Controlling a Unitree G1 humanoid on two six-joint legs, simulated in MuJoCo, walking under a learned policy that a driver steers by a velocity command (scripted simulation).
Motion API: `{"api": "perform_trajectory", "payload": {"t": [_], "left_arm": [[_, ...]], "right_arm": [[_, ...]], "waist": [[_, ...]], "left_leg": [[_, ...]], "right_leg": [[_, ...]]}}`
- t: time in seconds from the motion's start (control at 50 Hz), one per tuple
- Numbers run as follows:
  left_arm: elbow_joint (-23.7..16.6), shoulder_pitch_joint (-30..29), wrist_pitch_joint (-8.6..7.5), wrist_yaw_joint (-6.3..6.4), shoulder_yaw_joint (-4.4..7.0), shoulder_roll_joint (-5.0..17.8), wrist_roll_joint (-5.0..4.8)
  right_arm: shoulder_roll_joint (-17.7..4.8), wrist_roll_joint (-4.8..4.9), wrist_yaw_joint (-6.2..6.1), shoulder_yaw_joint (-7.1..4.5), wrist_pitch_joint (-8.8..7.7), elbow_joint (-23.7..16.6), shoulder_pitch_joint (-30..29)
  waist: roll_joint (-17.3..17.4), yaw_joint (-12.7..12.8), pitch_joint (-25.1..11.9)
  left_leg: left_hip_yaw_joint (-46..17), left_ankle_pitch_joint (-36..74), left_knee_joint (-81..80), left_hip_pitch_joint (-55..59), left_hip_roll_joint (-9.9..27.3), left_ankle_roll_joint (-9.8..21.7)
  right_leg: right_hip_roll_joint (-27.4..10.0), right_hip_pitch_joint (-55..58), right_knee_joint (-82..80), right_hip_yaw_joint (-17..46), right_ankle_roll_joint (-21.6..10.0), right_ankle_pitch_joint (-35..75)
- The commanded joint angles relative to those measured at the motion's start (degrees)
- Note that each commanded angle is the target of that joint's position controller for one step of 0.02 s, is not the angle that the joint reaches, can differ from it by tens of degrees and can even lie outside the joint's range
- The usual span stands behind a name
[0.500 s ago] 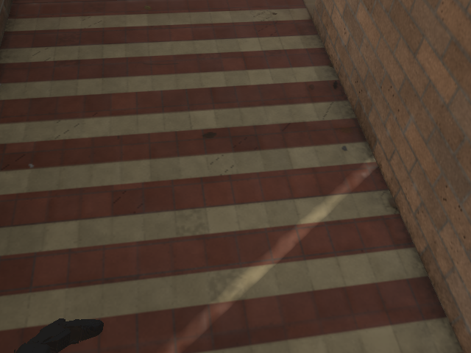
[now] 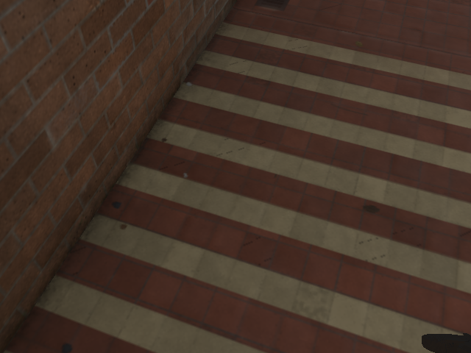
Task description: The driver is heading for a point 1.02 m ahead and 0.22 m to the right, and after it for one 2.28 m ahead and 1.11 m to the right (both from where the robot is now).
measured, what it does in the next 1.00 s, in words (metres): walks ahead, turning right: left foot, then right foot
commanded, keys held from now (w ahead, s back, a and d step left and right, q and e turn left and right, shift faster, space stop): w+e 1.00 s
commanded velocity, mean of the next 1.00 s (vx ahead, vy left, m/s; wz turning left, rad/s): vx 0.50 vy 0.00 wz -0.32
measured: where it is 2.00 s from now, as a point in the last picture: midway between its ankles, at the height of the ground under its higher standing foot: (369, 181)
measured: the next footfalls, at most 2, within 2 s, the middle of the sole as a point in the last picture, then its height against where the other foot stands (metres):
left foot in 0.12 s outside the picture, level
right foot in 0.66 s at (308, 333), level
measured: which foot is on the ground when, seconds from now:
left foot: up 0.00-0.10, down 0.12-0.68, up 0.70-1.00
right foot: down 0.00-0.12, up 0.14-0.64, down 0.66-1.00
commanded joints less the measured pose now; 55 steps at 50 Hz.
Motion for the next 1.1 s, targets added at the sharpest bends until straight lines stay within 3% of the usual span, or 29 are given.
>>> {"api": "perform_trajectory", "payload": {"t": [0.02, 0.06, 0.08, 0.1, 0.12, 0.14, 0.16, 0.18, 0.2, 0.22, 0.26, 0.34, 0.44, 0.54, 0.6, 0.62, 0.64, 0.66, 0.68, 0.7, 0.72, 0.74, 0.76, 0.78, 0.8, 0.86, 0.96, 1.04, 1.1], "left_arm": [[-2.7, -1.4, -0.23, 0.08, 2.19, 10.1, -1.09], [-1.3, 0.4, 0.58, -0.10, 2.24, 11.4, -1.57], [-0.9, 0.2, 1.09, -0.05, 2.22, 12.3, -1.63], [-0.7, -0.2, 1.48, 0.14, 1.63, 11.6, -1.65], [-1.6, 0.3, 1.15, 0.26, 0.14, 8.8, -0.54], [-3.2, 7.9, 0.27, -0.60, -2.52, 0.6, 0.15], [-2.1, 2.7, -0.71, -0.83, -0.87, 7.8, -1.85], [-4.6, -3.0, -0.89, -0.90, 0.02, 9.8, -3.51], [-5.1, -4.7, -0.93, -0.52, -0.40, 8.3, -2.88], [-4.8, -5.2, -0.59, -0.25, -0.26, 7.8, -1.57], [-3.1, -1.0, 1.23, -0.23, -0.18, 6.1, -1.54], [-3.7, -3.1, 3.12, 0.16, -0.48, 3.3, -1.27], [-5.9, -10.5, 2.33, -1.31, -1.27, 1.4, -0.80], [-10.3, -18.6, 2.23, -3.07, -1.74, 1.2, -0.70], [-12.0, -17.5, 2.57, -3.79, -0.89, 2.8, -0.75], [-11.7, -14.0, 2.85, -3.73, -0.07, 4.2, -0.80], [-10.3, -7.2, 3.07, -3.39, 1.33, 6.6, -1.00], [-8.0, 2.4, 3.45, -2.49, 3.27, 9.9, -1.06], [-7.4, 5.8, 3.77, -1.31, 4.86, 16.7, -1.21], [-9.6, 5.0, 2.67, -1.76, 4.14, 16.3, -0.91], [-9.4, 4.1, 1.89, -2.10, 2.88, 11.7, -0.56], [-9.2, 1.4, 1.38, -2.05, 2.36, 10.0, -0.68], [-9.7, -2.5, 1.25, -1.94, 1.80, 8.1, -0.89], [-10.5, -5.2, 1.21, -1.66, 1.20, 6.4, -0.49], [-11.3, -6.4, 1.24, -1.40, 0.96, 6.0, 0.09], [-10.7, -5.9, 1.01, -0.38, 1.41, 7.6, -0.16], [-9.0, -2.3, 1.93, 0.98, 1.83, 9.0, -0.77], [-7.7, 0.7, 2.58, 1.29, 1.89, 8.8, -1.21], [-7.9, -0.9, 2.98, 1.41, 1.99, 8.3, -0.91]], "right_arm": [[-2.0, 0.01, 1.01, -0.10, -0.95, -6.1, -6.0], [-3.1, -0.37, 0.96, -0.76, -1.07, -6.8, -4.9], [-5.2, -0.57, 0.70, -1.86, -0.96, -5.9, -0.3], [-7.9, -0.52, 0.14, -3.40, -0.81, -3.5, 8.5], [-11.9, -0.85, -0.91, -4.83, -0.30, -1.4, 18.1], [-17.1, -1.78, -1.48, -5.03, -0.56, -1.4, 18.5], [-11.8, -1.76, -1.25, -3.89, -1.08, -2.3, 20.1], [-9.7, -1.87, -1.06, -3.04, -1.60, -1.1, 17.1], [-8.1, -1.45, -1.00, -2.60, -2.03, -0.3, 13.9], [-6.1, -1.59, -0.88, -2.10, -2.38, 0.0, 10.8], [-4.0, -2.22, -0.72, -1.75, -3.57, 0.1, 7.7], [-4.6, -2.49, -1.28, -2.38, -5.24, 2.9, 6.9], [-6.3, -2.19, -2.31, -2.87, -4.77, 5.0, 8.2], [-8.5, -0.87, -2.66, -3.82, -2.86, 7.8, 12.7], [-10.6, -0.31, -3.18, -4.39, -1.46, 7.9, 11.8], [-11.4, -0.13, -3.46, -4.57, -0.98, 7.7, 11.2], [-11.6, 0.08, -3.66, -4.53, -0.52, 7.4, 10.4], [-10.6, 0.12, -3.90, -3.96, -0.63, 7.0, 10.1], [-3.6, -2.17, -3.45, -1.80, -1.68, 4.5, 14.9], [-2.6, -1.67, -2.71, -0.60, -3.97, 3.0, 14.2], [-7.7, 0.73, -1.96, -1.89, -5.45, 1.6, 6.5], [-7.5, 1.22, -1.87, -1.64, -6.26, 0.5, 4.2], [-7.1, -0.16, -2.32, -1.65, -6.46, 1.2, 4.4], [-7.7, -1.36, -2.56, -2.10, -6.08, 1.6, 5.2], [-7.6, -1.70, -2.43, -2.25, -5.38, 1.8, 6.2], [-5.2, -2.33, -2.50, -1.62, -3.86, 1.7, 6.1], [-2.5, -1.80, -1.99, -0.22, -4.08, -0.9, -5.0], [-4.9, -0.80, -0.95, -1.04, -5.05, -1.9, -8.0], [-6.9, -0.67, -0.85, -2.24, -5.77, -0.7, -2.8]], "waist": [[-4.3, -1.1, 2.5], [-5.4, -3.4, 0.7], [-6.1, -6.9, -2.5], [-5.7, -12.1, -7.4], [-2.3, -16.1, -14.4], [11.9, -9.9, -23.7], [4.6, -14.9, -28.0], [4.1, -14.0, -17.2], [2.1, -11.5, -11.5], [1.8, -9.4, -8.1], [2.6, -6.0, -6.8], [0.4, -5.0, -2.0], [-0.3, -7.6, 0.9], [-1.2, -10.5, 3.5], [1.2, -8.0, 0.3], [2.3, -5.7, -2.6], [2.3, -1.6, -6.5], [0.3, 3.5, -11.4], [-14.1, 0.1, -16.4], [-14.0, -0.7, -25.8], [-7.7, 2.3, -20.2], [-5.8, 0.4, -12.9], [-2.2, -2.5, -8.5], [-3.0, -4.5, -6.5], [-4.4, -5.9, -6.0], [-4.5, -6.6, -4.9], [-7.2, -2.3, -3.1], [-8.2, -1.5, -3.2], [-10.3, -5.0, -3.7]], "left_leg": [[1.8, -0.5, -5.5, 2.9, -1.1, 2.1], [3.7, -6.9, -7.9, 8.5, -4.5, 4.6], [4.9, -8.7, -9.6, 15.5, -6.5, 5.9], [6.0, -5.3, -12.9, 28.8, -8.4, 7.5], [-2.9, -1.4, -10.1, 47.5, -0.8, 9.9], [-33.6, -9.7, -15.1, 64.0, 17.4, 19.7], [-40.6, -13.8, -21.7, 61.7, 18.8, 20.1], [-29.4, -10.4, -22.9, 54.6, 16.5, 16.9], [-21.7, -6.0, -23.9, 46.9, 13.7, 14.8], [-16.5, -2.8, -25.4, 40.6, 11.4, 13.4], [-10.4, -0.4, -30.0, 33.4, 9.5, 12.7], [-1.4, 4.0, -34.9, 30.1, 8.9, 12.2], [7.7, 5.1, -36.3, 33.0, 7.1, 9.8], [10.5, 9.6, -33.1, 42.8, 10.5, 9.1], [12.6, 31.2, -24.8, 46.6, 11.0, 7.3], [13.2, 40.5, -18.8, 46.8, 10.7, 6.6], [14.3, 44.2, -9.0, 44.5, 9.4, 5.4], [15.2, 36.8, 5.0, 35.7, 7.0, 3.1], [14.0, -8.0, 26.3, 11.5, -0.6, -0.8], [0.0, -34.3, 38.4, -1.6, -9.4, -1.9], [-4.9, -29.8, 39.0, -7.6, -5.8, -0.6], [-4.2, -24.6, 34.5, -8.1, -3.3, 0.5], [-3.8, -21.0, 29.2, -5.2, -1.0, 0.3], [-3.8, -18.5, 25.3, -1.1, 0.5, -0.3], [-3.8, -17.0, 23.7, 2.1, 0.9, -1.0], [-1.8, -13.4, 16.7, 4.2, 0.3, -3.9], [-0.6, 3.9, -5.5, 8.8, -3.8, -5.4], [-3.0, 4.4, -12.9, 11.4, -5.2, -4.0], [-3.0, -1.7, -15.3, 17.3, -5.2, -1.0]], "right_leg": [[-16.8, -2.3, -3.5, 4.7, -8.6, 25.0], [-17.8, 0.3, 1.4, 4.6, -8.5, 40.9], [-17.3, 0.7, 8.2, 3.8, -7.8, 49.8], [-15.5, -3.5, 18.8, 1.8, -6.4, 52.6], [-12.9, -16.7, 35.1, 1.9, -4.3, 36.3], [-1.7, -37.6, 57.4, 6.0, -0.6, -15.1], [-0.9, -40.5, 64.1, 17.6, -0.8, -17.8], [-3.4, -45.3, 64.5, 16.7, -1.0, -13.6], [-6.5, -44.7, 60.3, 15.5, -1.1, -8.3], [-8.1, -42.7, 57.1, 15.0, -0.7, -4.8], [-9.5, -36.0, 55.3, 15.7, 0.1, 0.3], [-9.5, -39.3, 49.3, 16.9, 1.8, 7.1], [-8.3, -39.9, 32.5, 13.7, 1.4, 21.2], [-7.2, -43.9, 24.3, 9.7, -1.4, 17.0], [-3.4, -38.6, 23.1, 5.5, -4.4, 8.9], [-1.1, -33.5, 23.6, 3.9, -5.7, 6.0], [1.5, -24.2, 22.0, 3.0, -7.5, 5.8], [2.2, -8.5, 18.3, 5.7, -9.9, 9.2], [-12.3, 12.8, 18.0, 30.9, -18.0, 9.0], [-21.1, 22.0, 7.3, 59.2, -26.5, -1.0], [-19.8, 19.0, 3.6, 53.0, -22.5, -1.2], [-17.6, 11.0, 3.3, 45.0, -20.2, 2.2], [-15.0, 2.6, 3.4, 38.6, -18.2, 8.5], [-13.0, -3.6, 2.5, 34.2, -17.3, 14.5], [-11.7, -7.5, 1.3, 32.4, -17.2, 17.7], [-9.7, -14.0, -0.1, 27.3, -17.3, 25.1], [-5.4, -18.0, 1.2, 23.4, -12.9, 16.9], [-8.2, -13.3, 5.4, 29.9, -11.6, 11.0], [-9.3, -11.1, 11.0, 33.9, -9.8, 12.3]]}}
Keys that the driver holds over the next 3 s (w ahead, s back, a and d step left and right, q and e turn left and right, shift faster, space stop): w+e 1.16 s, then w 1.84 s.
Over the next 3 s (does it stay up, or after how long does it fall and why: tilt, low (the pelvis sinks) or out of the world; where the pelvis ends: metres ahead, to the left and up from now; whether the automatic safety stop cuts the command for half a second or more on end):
stays up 1.47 -0.65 0.01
